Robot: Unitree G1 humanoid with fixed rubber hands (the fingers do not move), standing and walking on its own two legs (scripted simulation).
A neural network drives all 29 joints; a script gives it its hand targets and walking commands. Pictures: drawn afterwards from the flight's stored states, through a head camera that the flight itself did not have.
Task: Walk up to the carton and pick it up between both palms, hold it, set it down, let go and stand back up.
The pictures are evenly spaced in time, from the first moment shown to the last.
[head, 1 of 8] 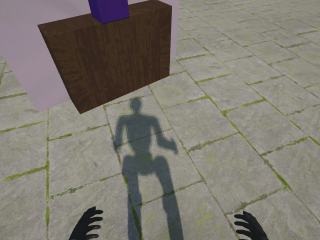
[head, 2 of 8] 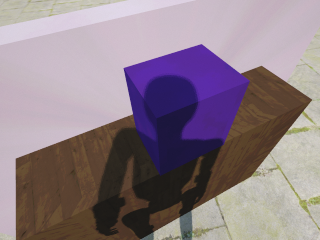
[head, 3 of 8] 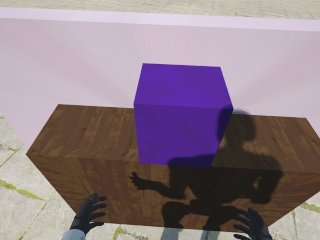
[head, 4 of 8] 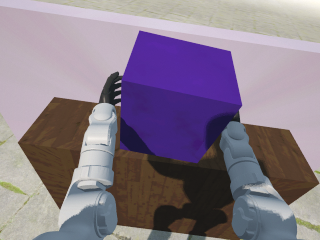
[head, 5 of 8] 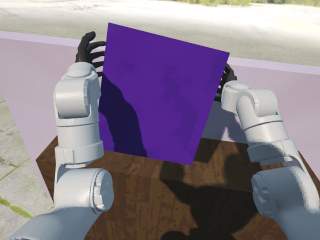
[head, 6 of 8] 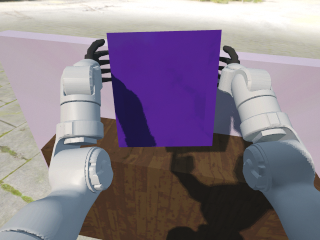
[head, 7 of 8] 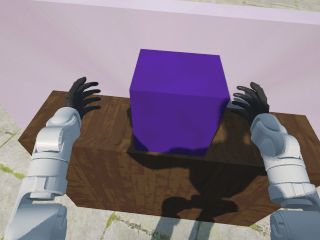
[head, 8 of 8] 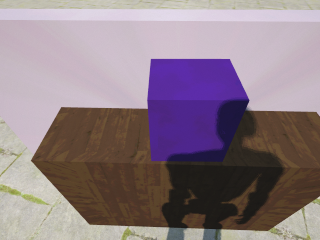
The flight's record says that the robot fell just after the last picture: no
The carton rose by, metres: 0.24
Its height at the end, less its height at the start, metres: +0.00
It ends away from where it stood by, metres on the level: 0.02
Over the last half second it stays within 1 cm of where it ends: yes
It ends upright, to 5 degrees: yes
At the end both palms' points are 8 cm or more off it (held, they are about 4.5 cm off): yes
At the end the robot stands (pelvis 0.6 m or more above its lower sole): yes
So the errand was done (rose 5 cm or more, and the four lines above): yes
